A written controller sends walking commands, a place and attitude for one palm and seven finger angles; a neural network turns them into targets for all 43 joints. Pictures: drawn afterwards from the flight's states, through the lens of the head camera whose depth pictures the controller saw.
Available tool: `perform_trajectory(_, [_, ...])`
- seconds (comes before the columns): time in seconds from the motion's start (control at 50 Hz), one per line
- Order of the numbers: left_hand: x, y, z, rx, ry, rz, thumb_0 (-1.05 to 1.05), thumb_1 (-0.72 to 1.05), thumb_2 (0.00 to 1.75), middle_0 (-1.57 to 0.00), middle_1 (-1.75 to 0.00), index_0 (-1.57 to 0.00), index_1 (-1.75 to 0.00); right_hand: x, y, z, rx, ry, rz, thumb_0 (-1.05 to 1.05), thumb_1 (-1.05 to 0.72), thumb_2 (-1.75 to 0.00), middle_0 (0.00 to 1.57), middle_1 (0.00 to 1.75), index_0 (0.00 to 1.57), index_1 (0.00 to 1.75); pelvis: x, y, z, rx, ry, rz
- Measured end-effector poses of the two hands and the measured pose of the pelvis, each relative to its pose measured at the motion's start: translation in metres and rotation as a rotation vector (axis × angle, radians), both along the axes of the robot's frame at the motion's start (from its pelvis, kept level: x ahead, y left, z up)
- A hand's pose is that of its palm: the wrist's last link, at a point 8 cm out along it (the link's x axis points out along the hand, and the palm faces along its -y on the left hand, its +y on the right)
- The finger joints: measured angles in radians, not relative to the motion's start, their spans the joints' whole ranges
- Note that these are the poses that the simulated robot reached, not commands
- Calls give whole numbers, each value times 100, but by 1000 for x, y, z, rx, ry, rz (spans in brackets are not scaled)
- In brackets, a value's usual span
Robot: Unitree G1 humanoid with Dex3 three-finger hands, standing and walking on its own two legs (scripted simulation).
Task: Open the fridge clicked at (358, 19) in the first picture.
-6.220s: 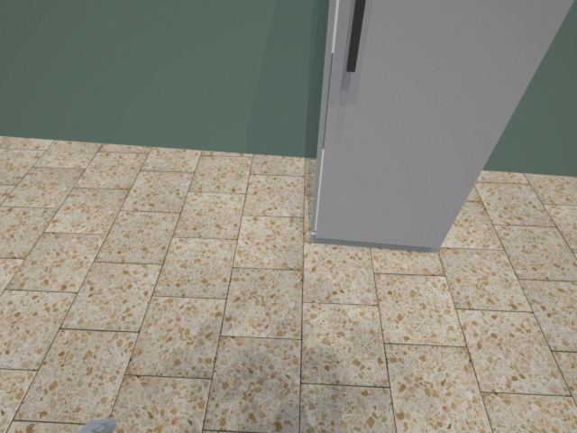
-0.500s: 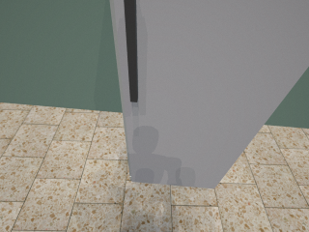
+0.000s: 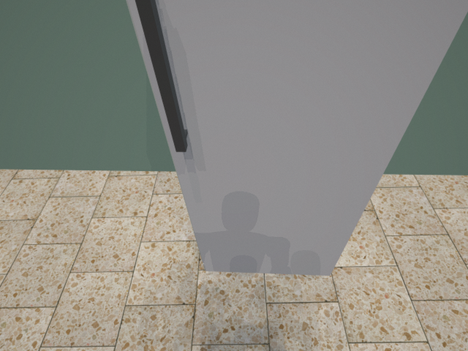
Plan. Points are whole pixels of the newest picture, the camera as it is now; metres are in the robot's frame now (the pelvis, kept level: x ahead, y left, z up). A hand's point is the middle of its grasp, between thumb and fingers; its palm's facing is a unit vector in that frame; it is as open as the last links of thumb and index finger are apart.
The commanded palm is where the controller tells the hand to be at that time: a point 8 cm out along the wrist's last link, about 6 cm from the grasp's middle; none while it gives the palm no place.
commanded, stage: come to a stop and stand still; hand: left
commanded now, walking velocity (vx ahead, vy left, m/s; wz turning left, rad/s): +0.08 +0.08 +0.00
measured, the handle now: (168, 77) +0.51 +0.15 +0.22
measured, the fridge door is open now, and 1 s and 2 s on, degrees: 0 0 0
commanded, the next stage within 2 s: look again from close up in 1.24 s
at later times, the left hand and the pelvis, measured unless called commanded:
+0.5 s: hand out of the picture -0.03 +0.20 -0.17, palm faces +0.05 -0.98 -0.18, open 7.4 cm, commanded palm none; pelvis -0.01 +0.03 +0.01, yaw +0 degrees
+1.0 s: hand out of the picture -0.02 +0.20 -0.17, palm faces +0.04 -0.97 -0.22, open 7.4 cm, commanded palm none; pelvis -0.03 +0.02 +0.00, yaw +1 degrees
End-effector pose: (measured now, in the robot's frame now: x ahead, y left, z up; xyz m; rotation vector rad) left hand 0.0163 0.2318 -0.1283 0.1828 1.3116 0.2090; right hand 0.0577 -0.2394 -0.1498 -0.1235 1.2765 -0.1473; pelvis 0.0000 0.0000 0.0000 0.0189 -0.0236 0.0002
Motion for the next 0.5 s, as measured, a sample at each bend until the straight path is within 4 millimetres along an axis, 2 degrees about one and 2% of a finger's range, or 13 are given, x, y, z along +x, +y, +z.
perform_trajectory(0.04, [-2, -4, -2, -18, -5, 3, 1, 90, 90, -20, -30, -20, -30, -14, 0, 2, -9, 27, 3, 1, -91, -90, 20, 30, 20, 30, -3, 1, 1, -1, 7, 5])
perform_trajectory(0.12, [-10, 4, -9, -34, -3, 26, 1, 92, 90, -21, -30, -20, -30, -39, 6, 6, -35, 80, 15, 1, -91, -90, 20, 30, 19, 30, -8, 8, 0, -15, 17, 14])
perform_trajectory(0.24, [-24, 18, -19, -65, 36, 40, 1, 91, 90, -20, -30, -20, -30, -72, 33, 12, -39, 134, 17, 1, -91, -90, 20, 30, 19, 30, -14, 21, 2, -19, 4, 15])
perform_trajectory(0.38, [-38, 22, -17, -72, 83, 25, 1, 91, 90, -20, -30, -20, -30, -85, 63, 9, 13, 151, 1, 1, -91, -90, 20, 30, 20, 30, -15, 29, 5, -15, -3, 11])
perform_trajectory(0.5, [-50, 16, -14, -79, 125, 24, 1, 91, 90, -20, -30, -20, -30, -89, 70, 6, 35, 163, -15, 1, -92, -90, 20, 30, 20, 30, -12, 32, 6, -14, 1, 5])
